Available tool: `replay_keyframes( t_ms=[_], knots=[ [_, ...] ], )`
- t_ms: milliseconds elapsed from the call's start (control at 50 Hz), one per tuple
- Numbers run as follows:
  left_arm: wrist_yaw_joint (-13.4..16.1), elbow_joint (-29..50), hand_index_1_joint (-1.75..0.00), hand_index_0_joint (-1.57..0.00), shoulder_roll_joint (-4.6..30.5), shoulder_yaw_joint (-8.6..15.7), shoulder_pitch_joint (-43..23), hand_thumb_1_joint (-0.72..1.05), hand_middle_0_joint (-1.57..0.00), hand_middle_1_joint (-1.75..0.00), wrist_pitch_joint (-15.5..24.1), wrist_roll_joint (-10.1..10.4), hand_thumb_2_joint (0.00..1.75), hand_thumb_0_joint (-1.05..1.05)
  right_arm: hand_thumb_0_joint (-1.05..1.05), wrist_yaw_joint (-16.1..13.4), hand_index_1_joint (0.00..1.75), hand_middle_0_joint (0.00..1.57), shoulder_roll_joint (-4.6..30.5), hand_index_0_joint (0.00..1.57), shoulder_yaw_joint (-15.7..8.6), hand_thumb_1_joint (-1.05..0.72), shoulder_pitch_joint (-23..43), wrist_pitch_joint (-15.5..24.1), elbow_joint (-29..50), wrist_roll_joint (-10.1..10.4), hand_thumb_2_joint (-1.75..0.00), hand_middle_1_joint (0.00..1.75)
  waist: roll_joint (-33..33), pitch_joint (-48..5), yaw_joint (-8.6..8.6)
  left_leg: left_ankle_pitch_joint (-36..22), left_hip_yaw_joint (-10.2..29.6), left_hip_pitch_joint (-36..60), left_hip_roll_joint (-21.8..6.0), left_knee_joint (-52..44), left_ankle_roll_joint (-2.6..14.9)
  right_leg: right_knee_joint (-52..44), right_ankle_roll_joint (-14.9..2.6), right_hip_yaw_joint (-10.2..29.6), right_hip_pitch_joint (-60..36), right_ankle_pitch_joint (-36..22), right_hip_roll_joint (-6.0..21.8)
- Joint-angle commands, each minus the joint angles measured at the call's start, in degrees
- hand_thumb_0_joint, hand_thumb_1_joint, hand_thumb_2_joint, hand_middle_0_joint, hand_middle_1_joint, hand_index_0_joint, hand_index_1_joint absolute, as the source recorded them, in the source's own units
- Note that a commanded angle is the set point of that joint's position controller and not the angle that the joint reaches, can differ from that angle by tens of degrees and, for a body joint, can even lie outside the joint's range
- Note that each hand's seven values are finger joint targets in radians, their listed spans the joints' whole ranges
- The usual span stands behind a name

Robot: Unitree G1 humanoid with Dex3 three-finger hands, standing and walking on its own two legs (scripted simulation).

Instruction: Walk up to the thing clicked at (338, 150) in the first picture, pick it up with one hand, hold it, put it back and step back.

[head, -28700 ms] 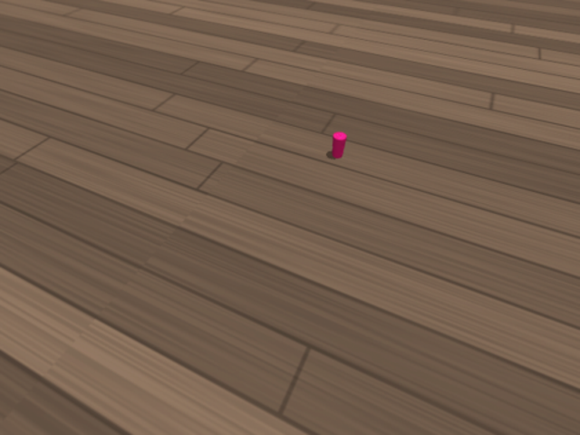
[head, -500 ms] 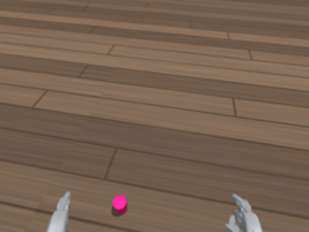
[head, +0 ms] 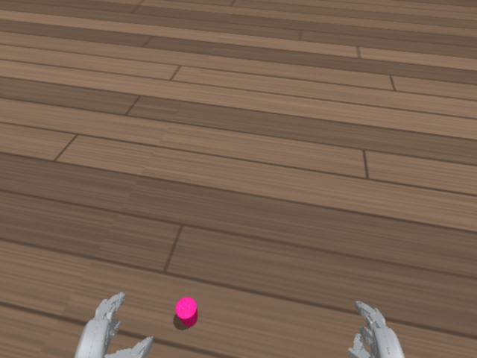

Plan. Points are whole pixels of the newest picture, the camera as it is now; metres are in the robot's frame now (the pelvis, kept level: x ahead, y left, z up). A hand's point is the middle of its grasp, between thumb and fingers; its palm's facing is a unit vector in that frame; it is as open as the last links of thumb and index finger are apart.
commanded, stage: stand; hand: left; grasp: from the side
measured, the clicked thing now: (188, 313) +0.39 +0.18 -0.66
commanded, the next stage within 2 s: none
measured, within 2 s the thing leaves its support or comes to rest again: neither
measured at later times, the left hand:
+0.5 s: hand out of the picture +0.06 +0.26 -0.11, palm faces +0.01 -0.94 -0.34, open 7.4 cm
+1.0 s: hand out of the picture +0.03 +0.25 -0.11, palm faces +0.00 -0.94 -0.35, open 7.4 cm
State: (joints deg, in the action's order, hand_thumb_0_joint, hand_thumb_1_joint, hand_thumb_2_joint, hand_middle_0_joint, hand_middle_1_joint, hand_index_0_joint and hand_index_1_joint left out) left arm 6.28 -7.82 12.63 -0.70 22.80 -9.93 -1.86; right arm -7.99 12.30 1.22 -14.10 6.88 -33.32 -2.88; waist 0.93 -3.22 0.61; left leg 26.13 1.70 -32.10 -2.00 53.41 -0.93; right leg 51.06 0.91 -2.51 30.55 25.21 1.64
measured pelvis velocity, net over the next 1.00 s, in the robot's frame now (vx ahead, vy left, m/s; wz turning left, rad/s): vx -0.01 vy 0.00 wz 0.01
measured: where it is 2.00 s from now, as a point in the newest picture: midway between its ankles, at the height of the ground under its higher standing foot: outside the picture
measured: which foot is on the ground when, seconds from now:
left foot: down 0.00-1.00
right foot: down 0.00-1.00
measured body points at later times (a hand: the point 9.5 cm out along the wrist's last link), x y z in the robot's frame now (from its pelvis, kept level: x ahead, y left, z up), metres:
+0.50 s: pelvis +0.00 +0.01 +0.04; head -0.01 +0.01 +0.49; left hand +0.06 +0.30 -0.09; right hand +0.07 -0.27 -0.09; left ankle +0.01 +0.13 -0.69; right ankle +0.01 -0.13 -0.69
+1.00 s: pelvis -0.01 +0.00 +0.05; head -0.02 -0.01 +0.50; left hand +0.03 +0.30 -0.08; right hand +0.05 -0.30 -0.09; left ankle +0.01 +0.13 -0.69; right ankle +0.01 -0.13 -0.69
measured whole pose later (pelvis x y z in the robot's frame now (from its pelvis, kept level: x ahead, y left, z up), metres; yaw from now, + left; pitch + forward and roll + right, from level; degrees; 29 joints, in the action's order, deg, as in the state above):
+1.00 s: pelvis -0.01 +0.00 +0.05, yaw +1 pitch -4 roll +0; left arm 0.8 -65.1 18.8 0.2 9.1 0.2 -1.2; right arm 0.1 18.8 -1.1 -8.7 -0.6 -65.1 -1.5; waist 0.8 3.3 -0.3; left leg 9.8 1.1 -8.2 -0.6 22.0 -1.0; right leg 22.3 1.2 -2.9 7.8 10.5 2.6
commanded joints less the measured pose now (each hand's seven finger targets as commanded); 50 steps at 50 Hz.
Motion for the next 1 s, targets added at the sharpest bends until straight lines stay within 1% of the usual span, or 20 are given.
replay_keyframes(
  t_ms=[0,40,60,120,200,220,300,380,420,440,460,480,600,620,680,740,780,800,880,980],
  knots=[
    [-3.5,-11.3,-0.30,-0.20,13.4,5.7,-6.7,0.90,-0.20,-0.30,9.4,-3.3,0.90,0.00,0.00,3.9,0.30,0.20,13.1,0.20,-5.6,-0.90,5.3,-3.0,-2.2,-2.6,-0.90,0.30,-5.3,-1.6,-0.84,-14.6,0.9,6.3,-0.2,-11.2,4.66,-12.5,-6.18,6.9,-6.9,-12.0,4.1],
    [-4.5,-15.2,-0.30,-0.20,13.7,5.3,-9.2,0.90,-0.20,-0.30,10.8,-1.8,0.90,0.00,0.00,5.6,0.30,0.20,12.9,0.20,-5.2,-0.90,4.4,-3.0,-4.0,-1.0,-0.90,0.30,-1.3,-1.7,-0.91,-12.2,1.7,9.1,-0.2,-14.4,4.44,-12.5,-5.24,6.6,-7.8,-10.2,4.1],
    [-4.7,-17.3,-0.30,-0.20,13.5,5.2,-8.8,0.90,-0.20,-0.30,11.0,-1.4,0.90,0.00,0.00,6.1,0.30,0.20,13.5,0.20,-5.5,-0.90,4.7,-3.1,-4.8,-0.4,-0.90,0.30,-0.2,-1.7,-1.58,-11.7,2.0,10.1,-0.5,-14.8,4.37,-13.0,-5.01,6.1,-7.9,-9.1,3.9],
    [-4.7,-23.6,-0.30,-0.20,13.8,5.0,-9.7,0.90,-0.20,-0.30,11.5,-1.0,0.90,0.00,0.00,6.9,0.30,0.20,13.5,0.20,-5.9,-0.90,6.4,-3.4,-7.4,-0.2,-0.90,0.30,0.4,-1.4,-2.03,-11.2,3.1,10.8,-0.9,-18.0,4.20,-15.0,-4.11,5.1,-10.2,-9.2,3.5],
    [-4.5,-29.4,-0.30,-0.20,15.2,5.1,-12.4,0.90,-0.20,-0.30,12.4,-0.8,0.90,0.00,0.00,7.0,0.30,0.20,13.7,0.20,-5.8,-0.90,5.2,-4.0,-10.9,0.0,-0.90,0.30,-1.0,-0.9,-0.82,-14.0,2.5,13.8,-0.6,-19.4,3.98,-18.1,-3.83,6.2,-12.4,-12.9,4.8],
    [-4.5,-30.9,-0.30,-0.20,14.8,4.9,-11.8,0.90,-0.20,-0.30,12.5,-0.6,0.90,0.00,0.00,7.0,0.30,0.20,14.0,0.20,-5.9,-0.90,5.1,-3.9,-11.7,0.0,-0.90,0.30,-0.4,-2.2,-1.05,-17.6,2.8,16.0,-1.0,-19.4,3.99,-17.8,-3.71,5.6,-13.6,-16.5,4.6],
    [-4.1,-36.3,-0.30,-0.20,15.1,4.6,-12.0,0.90,-0.20,-0.30,12.1,0.0,0.90,0.00,0.00,6.8,0.30,0.20,14.7,0.20,-5.6,-0.90,5.2,-4.4,-15.0,0.3,-0.90,0.30,0.4,-0.5,-1.44,-21.6,4.4,17.0,-2.3,-23.4,3.96,-19.0,-3.21,4.4,-17.0,-18.8,4.4],
    [-4.2,-41.3,-0.30,-0.20,15.4,4.0,-11.9,0.90,-0.20,-0.30,11.5,0.2,0.90,0.00,0.00,6.6,0.30,0.20,15.7,0.20,-5.2,-0.90,6.2,-4.8,-18.1,0.7,-0.90,0.30,0.7,2.8,-1.73,-17.5,5.5,17.5,-3.1,-28.8,3.32,-23.2,-2.75,4.3,-18.3,-15.0,4.2],
    [-4.3,-43.4,-0.30,-0.20,15.5,3.8,-12.5,0.90,-0.20,-0.30,11.2,0.3,0.90,0.00,0.00,6.5,0.30,0.20,16.5,0.20,-5.1,-0.90,6.1,-5.2,-19.8,0.8,-0.90,0.30,1.5,4.7,-1.50,-12.4,6.1,16.6,-3.4,-32.2,2.97,-25.3,-2.48,4.3,-19.3,-12.3,4.1],
    [-4.4,-44.3,-0.30,-0.20,15.7,3.7,-12.4,0.90,-0.20,-0.30,11.4,0.3,0.90,0.00,0.00,6.6,0.30,0.20,16.8,0.20,-5.1,-0.90,6.5,-5.1,-20.5,0.9,-0.90,0.30,2.0,3.9,-1.74,-14.0,6.2,17.4,-3.5,-32.5,3.02,-25.8,-2.43,4.4,-20.8,-13.8,4.4],
    [-4.4,-45.2,-0.30,-0.20,16.0,3.6,-12.5,0.90,-0.20,-0.30,11.3,0.3,0.90,0.00,0.00,6.7,0.30,0.20,16.7,0.20,-5.0,-0.90,6.7,-5.2,-21.1,1.0,-0.90,0.30,1.4,5.2,-1.60,-12.9,6.3,17.0,-3.4,-33.5,2.71,-26.7,-2.42,4.3,-20.6,-12.7,4.4],
    [-4.5,-46.0,-0.30,-0.20,16.1,3.6,-13.1,0.90,-0.20,-0.30,11.3,0.3,0.90,0.00,0.00,6.7,0.30,0.20,17.0,0.20,-4.9,-0.90,6.7,-5.3,-21.6,1.0,-0.90,0.30,1.9,5.5,-1.41,-11.1,6.4,17.0,-3.5,-34.7,2.64,-27.1,-2.12,4.2,-21.1,-12.5,4.3],
    [-4.6,-50.0,-0.30,-0.20,16.8,3.2,-14.0,0.90,-0.20,-0.30,11.7,0.3,0.90,0.00,0.00,6.8,0.30,0.20,16.6,0.20,-4.7,-0.90,6.9,-5.3,-24.7,1.4,-0.90,0.30,-1.1,4.4,-1.24,-15.8,5.2,21.9,-3.3,-35.3,2.27,-30.9,-1.83,4.8,-21.7,-13.7,5.5],
    [-4.6,-50.6,-0.30,-0.20,16.6,3.0,-14.2,0.90,-0.20,-0.30,11.6,0.2,0.90,0.00,0.00,6.8,0.30,0.20,16.4,0.20,-4.5,-0.90,7.1,-5.4,-25.2,1.6,-0.90,0.30,-1.2,6.4,-1.01,-14.5,5.4,21.5,-3.3,-36.1,2.02,-31.5,-1.66,4.5,-20.2,-11.9,5.1],
    [-4.7,-51.6,-0.30,-0.20,16.9,3.0,-14.9,0.90,-0.20,-0.30,11.6,0.3,0.90,0.00,0.00,6.9,0.30,0.20,16.8,0.20,-4.7,-0.90,7.4,-5.7,-26.2,1.5,-0.90,0.30,-0.7,6.0,-1.19,-12.2,5.4,21.1,-3.5,-36.9,2.08,-32.4,-1.58,4.7,-21.2,-10.8,5.4],
    [-4.6,-52.7,-0.30,-0.20,17.1,3.0,-15.4,0.90,-0.20,-0.30,11.7,0.3,0.90,0.00,0.00,7.1,0.30,0.20,16.3,0.20,-4.5,-0.90,7.8,-5.7,-26.7,1.5,-0.90,0.30,-1.2,5.1,-1.00,-13.8,4.8,22.5,-3.4,-36.8,2.03,-33.3,-1.57,5.1,-21.4,-11.4,5.7],
    [-4.7,-53.2,-0.30,-0.20,17.3,2.9,-15.3,0.90,-0.20,-0.30,11.7,0.3,0.90,0.00,0.00,7.2,0.30,0.20,16.3,0.20,-4.4,-0.90,7.9,-5.9,-27.3,1.6,-0.90,0.30,-1.6,6.9,-1.12,-12.2,4.7,21.6,-3.1,-36.9,1.91,-34.5,-1.30,5.1,-20.3,-8.0,5.5],
    [-4.6,-53.2,-0.30,-0.20,17.7,3.0,-16.0,0.90,-0.20,-0.30,11.8,0.3,0.90,0.00,0.00,7.3,0.30,0.20,16.3,0.20,-4.5,-0.90,7.8,-5.9,-27.4,1.6,-0.90,0.30,-2.0,6.3,-0.92,-13.8,4.4,21.9,-3.1,-36.6,1.96,-34.8,-1.42,5.7,-20.8,-8.4,6.0],
    [-4.7,-53.8,-0.30,-0.20,18.0,3.0,-16.5,0.90,-0.20,-0.30,11.6,0.4,0.90,0.00,0.00,7.4,0.30,0.20,16.4,0.20,-4.3,-0.90,7.3,-6.1,-28.3,1.7,-0.90,0.30,-1.3,7.3,-0.73,-11.7,4.2,21.1,-2.9,-36.8,1.81,-35.7,-1.37,5.9,-19.9,-5.5,5.8],
    [-4.8,-54.5,-0.30,-0.20,17.9,3.0,-16.5,0.90,-0.20,-0.30,11.7,0.5,0.90,0.00,0.00,7.3,0.30,0.20,16.8,0.20,-4.3,-0.90,8.2,-5.9,-28.5,1.7,-0.90,0.30,-0.5,5.0,-1.15,-15.0,4.2,22.8,-3.7,-36.8,1.95,-34.9,-1.63,5.9,-21.6,-10.1,6.0]
  ],
)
